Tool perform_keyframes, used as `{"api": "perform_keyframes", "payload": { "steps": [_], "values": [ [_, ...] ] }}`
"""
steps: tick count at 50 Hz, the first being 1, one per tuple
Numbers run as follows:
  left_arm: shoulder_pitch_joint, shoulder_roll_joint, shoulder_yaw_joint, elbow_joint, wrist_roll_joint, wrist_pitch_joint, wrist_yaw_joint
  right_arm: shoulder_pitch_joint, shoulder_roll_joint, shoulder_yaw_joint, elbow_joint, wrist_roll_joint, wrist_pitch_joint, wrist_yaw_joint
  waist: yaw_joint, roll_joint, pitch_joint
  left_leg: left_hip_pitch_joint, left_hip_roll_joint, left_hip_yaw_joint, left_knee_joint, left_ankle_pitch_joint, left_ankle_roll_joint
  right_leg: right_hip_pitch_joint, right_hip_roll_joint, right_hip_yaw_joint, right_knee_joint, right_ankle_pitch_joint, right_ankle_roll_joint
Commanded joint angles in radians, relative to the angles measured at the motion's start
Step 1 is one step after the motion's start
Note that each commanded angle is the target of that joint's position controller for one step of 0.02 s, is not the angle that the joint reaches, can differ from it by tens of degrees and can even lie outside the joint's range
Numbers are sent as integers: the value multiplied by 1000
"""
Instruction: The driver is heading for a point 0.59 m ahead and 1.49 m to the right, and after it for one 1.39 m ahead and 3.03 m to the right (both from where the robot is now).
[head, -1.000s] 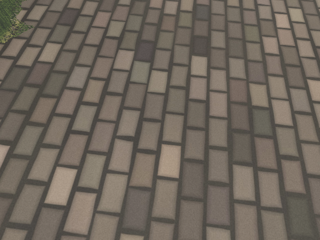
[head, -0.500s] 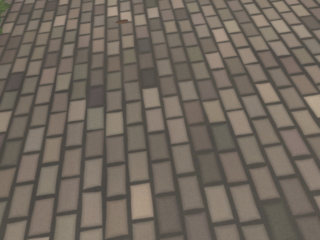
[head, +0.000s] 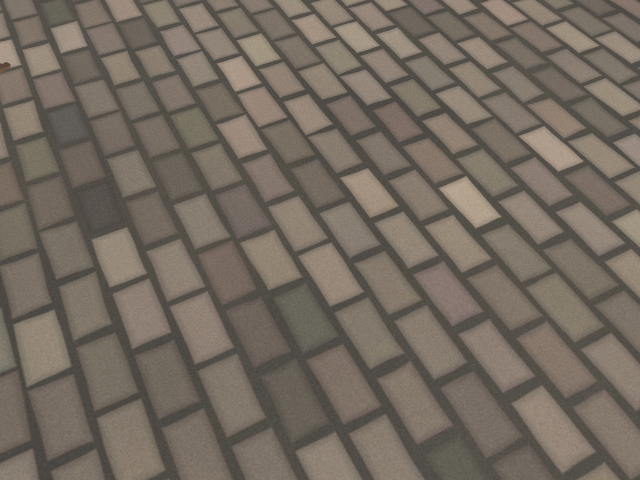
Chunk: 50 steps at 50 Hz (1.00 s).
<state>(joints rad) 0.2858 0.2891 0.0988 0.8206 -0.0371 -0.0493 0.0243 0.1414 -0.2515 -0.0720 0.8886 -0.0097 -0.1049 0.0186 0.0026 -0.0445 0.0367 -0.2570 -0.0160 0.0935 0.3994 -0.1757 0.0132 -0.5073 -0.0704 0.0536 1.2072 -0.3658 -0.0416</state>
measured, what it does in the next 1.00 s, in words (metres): walks ahead, turning right: right foot, then left foot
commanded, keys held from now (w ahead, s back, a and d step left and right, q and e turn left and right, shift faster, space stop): w+e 1.00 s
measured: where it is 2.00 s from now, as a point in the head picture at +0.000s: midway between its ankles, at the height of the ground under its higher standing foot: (558, 285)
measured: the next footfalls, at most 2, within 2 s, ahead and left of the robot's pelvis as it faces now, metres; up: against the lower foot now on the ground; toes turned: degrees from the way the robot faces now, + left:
right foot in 0.32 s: +0.33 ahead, -0.17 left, +0.00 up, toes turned -15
left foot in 0.80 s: +0.67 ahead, -0.07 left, +0.00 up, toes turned -31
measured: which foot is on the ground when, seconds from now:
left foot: down 0.00-0.32, up 0.34-0.78, down 0.80-1.00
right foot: up 0.00-0.30, down 0.32-0.80, up 0.82-1.00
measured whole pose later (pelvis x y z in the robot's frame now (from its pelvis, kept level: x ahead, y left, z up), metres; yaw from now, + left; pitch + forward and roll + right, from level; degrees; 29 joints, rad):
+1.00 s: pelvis +0.56 -0.13 +0.00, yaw -35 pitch +2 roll +2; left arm 0.29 0.31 0.08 0.66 -0.03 -0.02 0.01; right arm 0.23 -0.27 -0.06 0.80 -0.01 -0.10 0.02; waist -0.02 -0.05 0.02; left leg -0.24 -0.03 0.08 0.41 -0.20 0.02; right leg -0.56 -0.05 0.07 1.18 -0.33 -0.01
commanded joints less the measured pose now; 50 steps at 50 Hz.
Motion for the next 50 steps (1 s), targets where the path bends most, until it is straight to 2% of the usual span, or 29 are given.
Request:
{"api": "perform_keyframes", "payload": {
  "steps": [1,4,7,11,13,14,15,16,17,18,19,20,21,23,25,28,32,35,38,39,40,41,42,43,44,45,46,48,50],
  "values": [
    [9,17,6,-92,1,10,-8,-14,-102,-22,-28,5,-20,-8,6,135,-22,116,302,-232,-251,119,185,-169,-102,56,-50,55,1],
    [-58,19,-3,-134,12,12,-21,-3,-147,-34,-21,6,-18,-15,1,101,-8,133,298,-121,-275,215,185,-206,-100,38,-198,198,16],
    [-154,14,-17,-164,11,3,-49,12,-172,-37,-25,9,-7,-21,-31,90,12,137,260,2,-271,252,152,-152,-74,-24,-385,359,11],
    [-267,33,-22,-223,12,7,-74,86,-219,-46,-13,29,15,-24,-64,87,39,258,292,59,-228,306,119,-141,-38,-84,-525,338,-16],
    [-253,67,-8,-239,16,12,-79,92,-250,-54,-14,38,30,-27,-36,111,13,321,303,92,-126,556,100,-75,15,-130,-557,242,-49],
    [-197,94,6,-233,17,15,-78,92,-266,-59,-16,42,39,-30,1,129,-29,336,300,110,-20,718,90,11,57,-161,-563,191,-71],
    [-62,131,30,-200,14,18,-75,81,-267,-58,-20,46,50,-32,82,122,-96,305,276,139,166,809,71,186,108,-189,-617,213,-103],
    [121,199,68,-149,11,26,-59,96,-234,-44,-26,32,51,-37,163,78,-186,130,242,150,431,687,30,483,119,-134,-634,245,-145],
    [147,326,90,-144,3,29,-42,183,-92,0,-75,-19,34,-26,73,-212,-256,-307,98,130,818,-168,-32,827,-151,350,-669,200,-287],
    [161,301,71,-192,11,11,-51,134,-112,12,-109,12,-10,-10,90,-195,-453,-490,-16,-123,1010,-438,-34,954,-284,806,-880,-13,-416],
    [140,224,47,-185,23,-5,-59,6,-193,-10,-135,56,-35,1,129,-80,-342,-590,39,-180,1027,-346,-8,895,-260,700,-926,9,-344],
    [93,194,38,-185,22,-15,-57,-21,-179,-3,-145,57,-47,1,99,-36,-233,-591,80,-174,954,-264,12,759,-223,570,-919,78,-307],
    [16,159,25,-198,22,-18,-55,-13,-172,-3,-129,34,-47,-7,49,39,-164,-518,120,-178,863,-206,9,599,-182,460,-918,187,-275],
    [-64,126,9,-226,41,-20,-47,27,-186,-15,-117,17,-20,-8,-16,12,-118,-378,153,-186,756,-156,-3,402,-135,355,-952,329,-255],
    [-59,138,11,-224,32,-25,-38,24,-159,-12,-124,3,1,-9,-29,23,-99,-346,141,-164,665,-117,-32,320,-113,296,-976,409,-261],
    [-14,165,20,-210,25,-25,-17,-79,-120,2,-160,-8,10,-12,-2,17,-57,-357,110,-152,461,65,-70,271,-68,222,-989,401,-240],
    [43,171,24,-188,20,-18,-9,-206,-101,14,-201,6,3,0,52,-25,-24,-272,47,-141,209,263,-74,237,-30,200,-971,270,-184],
    [84,160,23,-167,13,-12,-10,-237,-132,5,-225,16,-7,10,62,-43,-22,-249,32,-166,133,240,-58,296,-58,271,-905,219,-171],
    [79,154,23,-166,15,2,-4,-187,-165,-12,-222,20,-23,15,30,-90,-34,-177,18,-161,93,108,-24,355,-77,349,-812,237,-151],
    [66,137,17,-170,16,7,-3,-115,-175,-22,-202,18,-28,12,-9,-99,-57,-83,10,-141,55,101,-4,349,-52,348,-758,267,-132],
    [58,96,1,-180,20,6,-4,-7,-207,-38,-183,5,-34,7,-62,-83,-137,100,64,-178,61,99,36,302,1,306,-613,300,-95],
    [73,38,-22,-202,40,4,-4,157,-268,-53,-170,-5,-34,-2,-115,56,-287,366,253,-371,72,53,98,158,76,204,-309,107,-48],
    [213,17,-29,-233,-2,-6,-4,215,-330,-68,-134,-11,-20,7,-34,433,-368,608,440,-879,-68,-229,253,-194,167,118,-14,-257,6],
    [185,130,-10,-197,-12,-3,0,173,-219,-44,-159,12,-15,11,-62,273,-270,551,428,-882,-112,-424,227,-300,89,150,107,-197,21],
    [75,173,3,-209,-1,3,-2,132,-163,-29,-169,16,-6,4,-85,182,-158,434,389,-701,-114,-374,183,-318,56,119,123,-102,25],
    [26,160,3,-217,10,8,0,87,-148,-21,-175,4,0,1,-66,113,-102,314,347,-574,-126,-233,162,-275,21,95,99,-32,28],
    [-9,144,5,-228,20,9,-4,63,-127,-15,-167,-2,4,-1,-52,102,-51,230,306,-479,-149,-130,155,-253,-4,96,49,12,25],
    [9,108,1,-234,6,16,-15,55,-118,-13,-154,-4,-4,-7,-23,157,-41,158,274,-357,-190,-15,155,-191,-41,80,0,51,27],
    [-15,78,-7,-249,6,24,-18,70,-135,-19,-136,5,-12,-10,-21,141,-31,154,276,-274,-217,82,170,-217,-51,63,-45,75,34]
  ]
}}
